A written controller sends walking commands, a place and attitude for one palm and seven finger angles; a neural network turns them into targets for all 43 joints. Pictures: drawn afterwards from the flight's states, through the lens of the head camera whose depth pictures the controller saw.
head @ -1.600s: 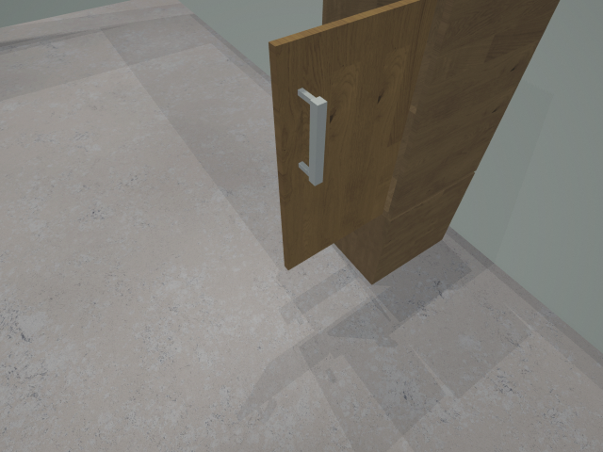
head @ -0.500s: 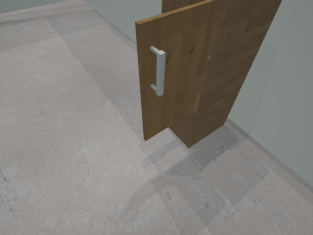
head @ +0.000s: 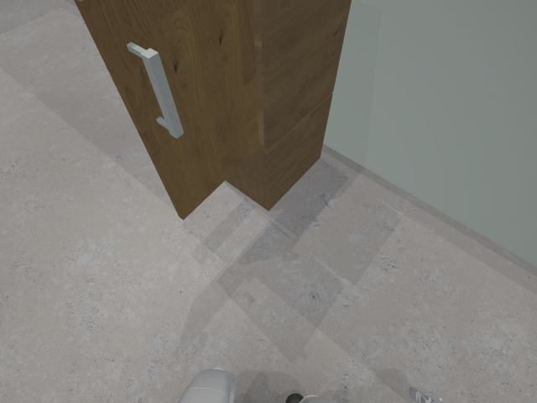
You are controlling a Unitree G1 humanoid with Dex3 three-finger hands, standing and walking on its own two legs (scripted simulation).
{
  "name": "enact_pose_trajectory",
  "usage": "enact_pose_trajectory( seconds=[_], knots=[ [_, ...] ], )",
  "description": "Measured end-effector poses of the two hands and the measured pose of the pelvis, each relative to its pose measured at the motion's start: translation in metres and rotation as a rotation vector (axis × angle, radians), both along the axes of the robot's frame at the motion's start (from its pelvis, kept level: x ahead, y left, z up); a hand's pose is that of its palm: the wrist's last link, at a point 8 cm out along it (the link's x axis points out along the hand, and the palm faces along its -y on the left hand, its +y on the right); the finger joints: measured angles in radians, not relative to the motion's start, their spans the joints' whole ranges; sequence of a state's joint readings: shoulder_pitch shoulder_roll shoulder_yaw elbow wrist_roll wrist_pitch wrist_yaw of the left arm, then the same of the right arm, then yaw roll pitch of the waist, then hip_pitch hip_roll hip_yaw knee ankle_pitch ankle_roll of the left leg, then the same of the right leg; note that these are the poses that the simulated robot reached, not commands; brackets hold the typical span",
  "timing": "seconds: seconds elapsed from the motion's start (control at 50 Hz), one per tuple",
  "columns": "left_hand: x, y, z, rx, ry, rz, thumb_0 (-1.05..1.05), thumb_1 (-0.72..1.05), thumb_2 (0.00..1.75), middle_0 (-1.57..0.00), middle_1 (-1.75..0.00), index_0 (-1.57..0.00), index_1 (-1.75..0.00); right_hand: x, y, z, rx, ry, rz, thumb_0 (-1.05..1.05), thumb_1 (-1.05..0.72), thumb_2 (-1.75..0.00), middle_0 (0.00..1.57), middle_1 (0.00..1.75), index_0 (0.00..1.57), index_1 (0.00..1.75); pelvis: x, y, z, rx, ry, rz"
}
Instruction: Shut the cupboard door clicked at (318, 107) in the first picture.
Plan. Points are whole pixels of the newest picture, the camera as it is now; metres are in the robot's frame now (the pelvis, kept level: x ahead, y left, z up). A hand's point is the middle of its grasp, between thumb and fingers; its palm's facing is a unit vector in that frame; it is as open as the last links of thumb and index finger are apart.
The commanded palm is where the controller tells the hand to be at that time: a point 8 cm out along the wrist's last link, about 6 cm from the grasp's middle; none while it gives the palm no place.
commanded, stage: walk to a spot facing it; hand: left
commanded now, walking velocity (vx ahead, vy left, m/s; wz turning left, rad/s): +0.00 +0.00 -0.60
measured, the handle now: (157, 94) +0.57 +0.25 +0.08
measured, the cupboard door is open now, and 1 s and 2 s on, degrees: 92 92 92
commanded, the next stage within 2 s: none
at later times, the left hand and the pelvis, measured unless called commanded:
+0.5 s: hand (165, 356) +0.18 +0.21 -0.17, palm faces -0.26 -0.92 -0.29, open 7.4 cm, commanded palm none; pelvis +0.02 +0.01 -0.02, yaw -18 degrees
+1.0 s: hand (230, 317) +0.26 +0.10 -0.16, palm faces -0.58 -0.79 -0.21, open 7.4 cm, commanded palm none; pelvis +0.04 +0.00 -0.01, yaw -36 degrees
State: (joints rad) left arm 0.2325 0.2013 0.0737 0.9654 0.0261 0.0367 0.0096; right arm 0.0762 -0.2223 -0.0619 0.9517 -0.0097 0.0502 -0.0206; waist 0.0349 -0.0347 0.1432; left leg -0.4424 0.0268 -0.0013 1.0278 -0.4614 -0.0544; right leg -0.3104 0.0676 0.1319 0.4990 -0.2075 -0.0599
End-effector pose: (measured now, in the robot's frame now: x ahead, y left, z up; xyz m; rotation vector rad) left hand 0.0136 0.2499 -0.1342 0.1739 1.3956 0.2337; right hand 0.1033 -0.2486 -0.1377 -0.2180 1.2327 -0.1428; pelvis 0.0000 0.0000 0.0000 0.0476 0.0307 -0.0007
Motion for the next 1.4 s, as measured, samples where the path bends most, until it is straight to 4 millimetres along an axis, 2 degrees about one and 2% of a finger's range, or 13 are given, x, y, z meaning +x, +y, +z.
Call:
enact_pose_trajectory(
  seconds=[0.18,0.24,0.34,0.44,0.52,0.62,0.8,0.92,1.04,1.12,1.24,1.32,1.4],
  knots=[
    [0.044,0.023,-0.006,-0.014,-0.033,-0.11,0.01,0.9,0.9,-0.21,-0.29,-0.21,-0.3,0.015,0.008,0.02,-0.043,-0.13,-0.089,0.0,-0.9,-0.9,0.2,0.3,0.2,0.29,0.005,0.021,0.0,-0.013,0.019,-0.119],
    [0.068,0.035,-0.017,-0.022,-0.069,-0.139,0.01,0.9,0.9,-0.21,-0.29,-0.21,-0.3,0.003,0.012,0.015,-0.078,-0.146,-0.103,0.0,-0.9,-0.9,0.2,0.3,0.2,0.29,0.006,0.032,-0.01,-0.05,0.018,-0.131],
    [0.115,0.038,-0.008,-0.023,-0.152,-0.205,0.01,0.91,0.9,-0.2,-0.29,-0.2,-0.3,-0.037,0.017,0.017,-0.078,-0.049,-0.123,0.0,-0.9,-0.9,0.2,0.3,0.2,0.3,0.008,0.029,-0.003,-0.064,-0.005,-0.182],
    [0.156,0.017,0.002,-0.017,-0.199,-0.325,0.01,0.91,0.9,-0.2,-0.29,-0.2,-0.3,-0.077,0.007,0.004,-0.05,0.002,-0.224,0.0,-0.9,-0.9,0.2,0.3,0.21,0.3,0.013,0.02,-0.007,-0.086,-0.01,-0.265],
    [0.177,-0.002,-0.005,0.014,-0.225,-0.415,0.01,0.91,0.9,-0.2,-0.29,-0.2,-0.3,-0.103,-0.013,-0.016,-0.04,0.024,-0.33,0.0,-0.9,-0.9,0.2,0.3,0.21,0.3,0.015,0.009,-0.023,-0.065,-0.01,-0.327],
    [0.181,-0.019,-0.006,-0.001,-0.159,-0.496,0.0,0.91,0.9,-0.2,-0.29,-0.2,-0.3,-0.116,-0.019,0.001,-0.062,0.018,-0.414,0.0,-0.9,-0.9,0.2,0.3,0.2,0.29,0.016,0.012,-0.012,-0.037,-0.006,-0.399],
    [0.217,-0.042,-0.025,-0.097,-0.124,-0.608,0.01,0.9,0.9,-0.21,-0.29,-0.2,-0.3,-0.143,0.007,0.012,-0.115,-0.001,-0.518,0.0,-0.9,-0.9,0.2,0.3,0.2,0.29,0.033,0.028,-0.016,-0.058,0.004,-0.515],
    [0.25,-0.076,-0.005,-0.126,-0.187,-0.669,0.01,0.91,0.9,-0.2,-0.29,-0.2,-0.3,-0.174,0.028,0.016,-0.055,0.084,-0.568,0.0,-0.9,-0.9,0.2,0.3,0.2,0.3,0.037,0.015,-0.003,-0.087,0.021,-0.573],
    [0.272,-0.117,-0.004,-0.1,-0.24,-0.782,0.01,0.91,0.9,-0.2,-0.29,-0.2,-0.3,-0.202,0.017,-0.01,-0.003,0.086,-0.692,0.0,-0.9,-0.9,0.21,0.3,0.21,0.3,0.043,-0.012,-0.019,-0.061,0.025,-0.662],
    [0.269,-0.124,0.0,-0.076,-0.203,-0.798,0.01,0.91,0.9,-0.2,-0.29,-0.2,-0.3,-0.191,-0.001,-0.006,0.001,0.073,-0.739,0.0,-0.9,-0.9,0.2,0.3,0.2,0.3,0.055,-0.022,-0.012,-0.062,0.018,-0.701],
    [0.269,-0.125,-0.007,-0.066,-0.054,-0.842,0.01,0.9,0.9,-0.21,-0.29,-0.2,-0.3,-0.134,-0.036,0.017,-0.055,-0.079,-0.776,0.01,-0.9,-0.9,0.2,0.3,0.2,0.29,0.086,-0.036,-0.003,-0.028,0.014,-0.805],
    [0.292,-0.131,-0.025,-0.069,0.02,-0.874,0.01,0.9,0.9,-0.21,-0.29,-0.2,-0.3,-0.104,-0.051,0.015,-0.128,-0.17,-0.796,0.0,-0.9,-0.9,0.2,0.3,0.2,0.29,0.118,-0.045,-0.017,-0.054,0.02,-0.87],
    [0.334,-0.171,-0.021,-0.087,-0.009,-0.934,0.01,0.91,0.9,-0.2,-0.29,-0.2,-0.3,-0.109,-0.037,0.018,-0.103,-0.122,-0.855,0.0,-0.9,-0.9,0.2,0.3,0.2,0.3,0.135,-0.065,-0.01,-0.056,0.016,-0.913]
  ],
)
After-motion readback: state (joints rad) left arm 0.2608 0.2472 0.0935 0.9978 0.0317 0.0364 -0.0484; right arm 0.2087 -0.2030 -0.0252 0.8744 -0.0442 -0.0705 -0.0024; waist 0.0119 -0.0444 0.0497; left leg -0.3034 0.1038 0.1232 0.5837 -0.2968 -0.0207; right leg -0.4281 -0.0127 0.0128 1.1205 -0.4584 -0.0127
